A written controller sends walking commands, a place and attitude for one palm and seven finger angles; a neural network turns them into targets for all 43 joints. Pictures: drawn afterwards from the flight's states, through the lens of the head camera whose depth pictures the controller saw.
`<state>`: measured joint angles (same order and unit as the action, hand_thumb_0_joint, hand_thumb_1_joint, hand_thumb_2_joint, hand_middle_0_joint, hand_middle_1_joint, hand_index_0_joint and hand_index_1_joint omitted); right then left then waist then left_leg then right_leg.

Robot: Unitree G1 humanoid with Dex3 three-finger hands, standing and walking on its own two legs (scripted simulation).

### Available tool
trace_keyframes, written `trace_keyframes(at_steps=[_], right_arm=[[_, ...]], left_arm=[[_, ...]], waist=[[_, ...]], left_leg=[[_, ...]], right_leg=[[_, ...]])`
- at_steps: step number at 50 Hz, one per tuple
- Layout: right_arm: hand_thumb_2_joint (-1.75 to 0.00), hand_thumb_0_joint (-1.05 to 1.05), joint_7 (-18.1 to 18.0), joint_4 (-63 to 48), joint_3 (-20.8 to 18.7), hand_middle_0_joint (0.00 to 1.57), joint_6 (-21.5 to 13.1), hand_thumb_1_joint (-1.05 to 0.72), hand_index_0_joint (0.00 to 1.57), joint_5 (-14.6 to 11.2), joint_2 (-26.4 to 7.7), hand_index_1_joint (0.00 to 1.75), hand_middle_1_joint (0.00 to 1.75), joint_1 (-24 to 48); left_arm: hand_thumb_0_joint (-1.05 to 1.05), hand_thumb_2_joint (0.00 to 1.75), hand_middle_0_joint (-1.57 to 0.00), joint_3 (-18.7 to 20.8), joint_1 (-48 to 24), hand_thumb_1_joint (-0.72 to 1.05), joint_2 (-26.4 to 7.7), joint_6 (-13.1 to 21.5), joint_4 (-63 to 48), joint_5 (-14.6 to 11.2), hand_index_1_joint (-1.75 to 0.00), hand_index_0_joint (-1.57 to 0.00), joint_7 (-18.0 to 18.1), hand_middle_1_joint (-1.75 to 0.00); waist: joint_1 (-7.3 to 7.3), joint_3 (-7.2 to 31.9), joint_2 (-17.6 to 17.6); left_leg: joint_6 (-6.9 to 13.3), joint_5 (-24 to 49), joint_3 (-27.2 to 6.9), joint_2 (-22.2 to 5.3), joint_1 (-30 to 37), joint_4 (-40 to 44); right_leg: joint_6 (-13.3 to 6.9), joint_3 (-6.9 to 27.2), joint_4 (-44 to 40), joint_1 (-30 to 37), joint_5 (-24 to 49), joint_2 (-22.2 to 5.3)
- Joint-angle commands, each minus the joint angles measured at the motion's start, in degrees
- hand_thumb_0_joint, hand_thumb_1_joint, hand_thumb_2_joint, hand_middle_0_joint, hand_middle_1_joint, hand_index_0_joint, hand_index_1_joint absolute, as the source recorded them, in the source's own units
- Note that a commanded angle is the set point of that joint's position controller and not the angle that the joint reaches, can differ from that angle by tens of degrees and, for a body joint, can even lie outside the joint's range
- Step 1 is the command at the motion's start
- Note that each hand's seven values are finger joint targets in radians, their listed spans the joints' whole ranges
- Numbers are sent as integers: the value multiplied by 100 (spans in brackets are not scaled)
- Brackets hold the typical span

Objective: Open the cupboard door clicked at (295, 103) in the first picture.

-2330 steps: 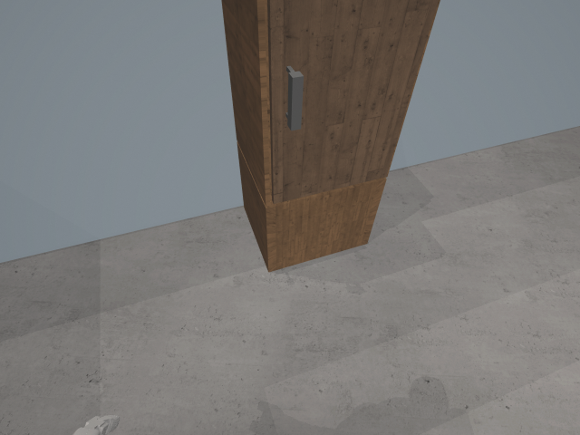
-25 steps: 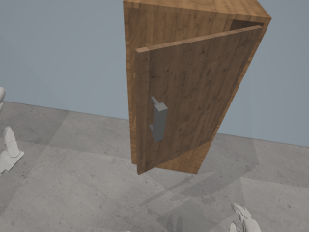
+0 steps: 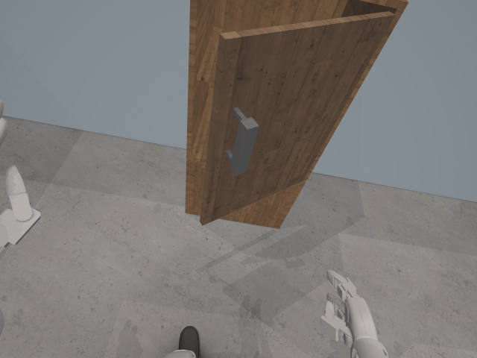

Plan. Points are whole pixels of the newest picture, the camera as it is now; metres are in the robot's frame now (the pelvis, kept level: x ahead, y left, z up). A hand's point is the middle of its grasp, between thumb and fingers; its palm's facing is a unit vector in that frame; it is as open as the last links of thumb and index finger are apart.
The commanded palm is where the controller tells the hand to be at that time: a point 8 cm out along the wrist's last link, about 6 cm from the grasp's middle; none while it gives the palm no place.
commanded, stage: stop stepping back and stand still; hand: left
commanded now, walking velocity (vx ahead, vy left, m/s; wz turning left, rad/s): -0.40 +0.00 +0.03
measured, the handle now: (237, 141) +0.52 +0.05 +0.04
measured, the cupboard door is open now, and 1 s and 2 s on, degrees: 37 37 37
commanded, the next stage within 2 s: let the arm hang, fingers relaxed in 1.90 s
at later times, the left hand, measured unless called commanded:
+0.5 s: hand (28, 353) +0.11 +0.22 +0.16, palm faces +0.31 -0.84 -0.44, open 7.4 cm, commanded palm +0.03 +0.28 +0.18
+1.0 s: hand out of the picture +0.06 +0.21 +0.17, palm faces +0.34 -0.78 -0.53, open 7.4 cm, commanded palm +0.00 +0.27 +0.18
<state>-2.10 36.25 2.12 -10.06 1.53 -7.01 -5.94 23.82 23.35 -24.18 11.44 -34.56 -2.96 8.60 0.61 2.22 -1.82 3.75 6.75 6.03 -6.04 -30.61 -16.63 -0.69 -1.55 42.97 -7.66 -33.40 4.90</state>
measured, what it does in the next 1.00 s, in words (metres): walks backwards: right foot, then left foot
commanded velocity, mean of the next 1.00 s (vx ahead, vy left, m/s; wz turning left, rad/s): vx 0.17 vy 0.01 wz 0.00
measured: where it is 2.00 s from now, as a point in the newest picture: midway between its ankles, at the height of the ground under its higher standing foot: outside the picture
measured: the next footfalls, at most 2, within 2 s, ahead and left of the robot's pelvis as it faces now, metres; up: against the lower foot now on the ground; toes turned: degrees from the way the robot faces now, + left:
right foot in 0.10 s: -0.19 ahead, -0.12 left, +0.00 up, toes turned -4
left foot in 0.26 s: +0.10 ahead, +0.06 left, +0.00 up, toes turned -1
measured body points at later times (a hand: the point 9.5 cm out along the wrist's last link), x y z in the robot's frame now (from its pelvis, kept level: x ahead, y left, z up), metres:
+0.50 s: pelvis -0.12 -0.02 -0.02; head -0.15 +0.00 +0.43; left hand +0.08 +0.26 +0.18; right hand -0.01 -0.27 -0.09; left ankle +0.04 +0.07 -0.72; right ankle -0.14 -0.11 -0.74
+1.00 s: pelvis -0.15 -0.02 -0.02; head -0.16 -0.02 +0.43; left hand +0.03 +0.25 +0.20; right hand -0.01 -0.24 -0.10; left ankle -0.16 +0.13 -0.72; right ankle -0.11 -0.07 -0.74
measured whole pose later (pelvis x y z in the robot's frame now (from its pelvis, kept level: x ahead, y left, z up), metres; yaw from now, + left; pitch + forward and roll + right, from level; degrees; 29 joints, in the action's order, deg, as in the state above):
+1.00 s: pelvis -0.15 -0.02 -0.02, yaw -3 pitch -2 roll +1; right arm -3.4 36.8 1.7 -8.5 0.6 -8.9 -14.1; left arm 22.6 32.3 -25.6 10.9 -31.2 -0.2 7.3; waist -0.8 -0.3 -0.1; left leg -0.7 -25.7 1.0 -3.5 -17.2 -44.4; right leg -5.8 -7.8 36.9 -18.9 -16.1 2.5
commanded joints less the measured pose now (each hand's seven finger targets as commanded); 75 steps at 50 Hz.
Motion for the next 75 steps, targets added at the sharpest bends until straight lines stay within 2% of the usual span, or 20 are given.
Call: trace_keyframes(at_steps=[1, 4, 7, 9, 12, 16, 21, 23, 24, 25, 29, 34, 35, 37, 39, 46, 49, 56, 68, 75], right_arm=[[-90, 0, 37, -748, -446, 20, -152, -90, 20, -39, -994, 30, 30, 135], [-90, 0, 27, -882, -333, 20, 84, -90, 20, -116, -947, 30, 30, 320], [-90, 0, -6, -969, -250, 20, 99, -90, 20, -24, -982, 30, 30, 261], [-90, 0, -121, -991, -320, 20, 101, -90, 20, -225, -1026, 30, 30, 131], [-90, 0, -257, -634, -293, 20, 65, -90, 20, -236, -1167, 30, 30, -216], [-90, 0, -248, -619, -340, 20, -119, -90, 20, -164, -1263, 30, 30, -276], [-90, 0, -163, -895, -441, 20, -102, -90, 20, -117, -1260, 30, 30, 27], [-90, 0, -70, -1069, -476, 20, 21, -90, 20, -171, -1118, 30, 30, 83], [-90, 0, -83, -997, -555, 20, 96, -90, 20, -182, -1153, 30, 30, 135], [-90, 0, -100, -805, -517, 20, 83, -90, 20, -118, -1206, 30, 30, 112], [-90, 0, -280, -631, -398, 20, 92, -90, 20, -55, -952, 30, 30, -325], [-90, 0, -556, -466, -441, 20, -224, -90, 20, -64, -1092, 30, 30, -536], [-90, 0, -588, -559, -449, 20, -278, -90, 20, -103, -1123, 30, 30, -639], [-90, 0, -475, -805, -491, 20, -208, -90, 20, -154, -1317, 30, 30, -579], [-90, 0, -370, -729, -544, 20, -179, -90, 20, -156, -1248, 30, 30, -497], [-90, 0, -203, -839, -394, 20, -189, -90, 20, -127, -1148, 30, 30, -133], [-90, 0, -219, -831, -493, 20, -62, -90, 20, -147, -1054, 30, 30, -183], [-90, 0, -242, -709, -361, 20, 55, -90, 20, -177, -991, 30, 30, -198], [-90, 0, -257, -968, -402, 20, -35, -90, 20, -154, -1183, 30, 30, -149], [-90, 0, -185, -922, -448, 20, 40, -90, 20, -263, -1155, 30, 30, -323]], left_arm=[[0, 90, -20, 1009, 585, 90, -1267, 557, -1397, -192, -30, -20, -45, -30], [0, 90, -20, 1470, 823, 90, -1736, 754, -1534, -254, -30, -20, -125, -30], [0, 90, -20, 1691, 529, 90, -2176, 760, -1755, -141, -30, -20, -30, -30], [0, 90, -20, 1440, 752, 90, -1677, 478, -1283, -67, -30, -20, -72, -30], [0, 90, -20, 1065, 97, 90, -1379, 256, -426, -8, -30, -20, 11, -30], [0, 90, -20, 599, -686, 90, -1171, 220, 450, 69, -30, -20, 13, -30], [0, 90, -20, 708, 605, 90, -1129, 212, -503, 72, -30, -20, -18, -30], [0, 90, -20, 918, 1244, 90, -1387, 227, -1191, 120, -30, -20, -53, -30], [0, 90, -20, 1036, 1093, 90, -1610, 239, -1564, 88, -30, -20, -50, -30], [0, 90, -20, 1355, 749, 90, -1913, 330, -1781, 35, -30, -20, 29, -30], [0, 90, -20, 1182, 415, 90, -1456, 463, -486, 210, -30, -20, 2, -30], [0, 90, -20, 438, -592, 90, -840, 375, 502, 272, -30, -20, 160, -30], [0, 90, -20, 254, -246, 90, -628, 317, 651, 224, -30, -20, 170, -30], [0, 90, -20, 104, -316, 90, -578, 379, -18, 223, -30, -20, 180, -30], [0, 90, -20, 434, -46, 90, -872, 358, 14, 246, -30, -20, 114, -30], [0, 90, -20, 914, 537, 90, -1350, 318, -1077, 240, -30, -20, 115, -30], [0, 90, -20, 1202, 234, 90, -1507, 259, -541, 163, -30, -20, 175, -30], [0, 90, -20, 626, 427, 90, -806, 407, 522, 119, -30, -20, 38, -30], [0, 90, -20, 771, 424, 90, -1136, 392, -669, 207, -30, -20, 171, -30], [0, 90, -20, 606, 962, 90, -787, 258, 295, 44, -30, -20, 86, -30]], waist=[[179, 1944, 1722], [203, 1226, 320], [63, 745, -387], [-46, 503, -480], [-348, 264, 595], [-230, -70, 1274], [81, 235, 1459], [121, 143, 148], [86, -74, -1214], [-6, -316, -1038], [-320, -407, 166], [-142, 233, -116], [-154, 252, 288], [-171, 197, 1866], [-170, -52, 669], [-16, -100, 1495], [-7, 46, -899], [-101, -26, -406], [36, -64, 1330], [-86, 442, 252]], left_leg=[[-649, -708, -756, -485, 3005, 467], [-528, -1534, -264, 93, 2891, -1411], [-609, -2483, -590, 334, 1319, -3522], [-370, -1918, -324, 511, 531, -3219], [-176, -557, -258, 614, 2261, -1938], [708, -1833, -3267, -1032, 1544, 219], [-374, -4700, -1319, -114, -867, 831], [-576, -3910, -112, 843, -598, -2345], [-647, -3489, -341, 1153, -204, -5101], [-670, -3080, -824, 1002, -622, -6336], [-436, -2477, -654, 156, -352, -4637], [-168, -2877, 129, 561, 1703, -1140], [-106, -2815, -43, 527, 2117, -444], [465, -2530, -2518, -1131, 2918, -32], [733, -1363, -2532, -1364, 2582, -41], [135, -2558, -710, -433, 318, -974], [-312, -3912, -516, 673, -263, -4487], [-375, -2717, -334, 424, 704, -3136], [-65, -1984, -1132, -113, 1298, -157], [-288, -1036, -702, 149, 1654, -939]], right_leg=[[-190, -378, -1721, -292, 418, 239], [-213, 688, -3273, -1260, 1867, -1040], [-1125, 1466, -2866, -1467, 2712, -2355], [-561, 746, -2037, -303, 5262, -1724], [-54, 46, -1114, -1095, 5081, -1295], [191, 370, 1151, -1484, 28, -289], [-159, -527, -572, 1324, 184, 36], [-563, 764, -2292, 8, -705, -1031], [-1059, 3130, -3830, -2020, -1811, -2635], [-1339, 3784, -4129, -2668, -2093, -2920], [-798, 1551, -3263, -2106, -768, -1855], [-609, 896, -2342, -945, 117, -1579], [-422, 680, -1689, -882, 624, -1299], [48, -190, 169, -2429, 416, -549], [122, -97, 725, -2592, 585, -591], [49, -312, -1249, 365, 1516, -479], [-896, 3492, -3339, -309, -150, -2500], [-599, 1080, -3031, -676, 1856, -1800], [15, 621, -2079, -63, 2101, -794], [-49, 856, -2222, 282, 3853, -1202]])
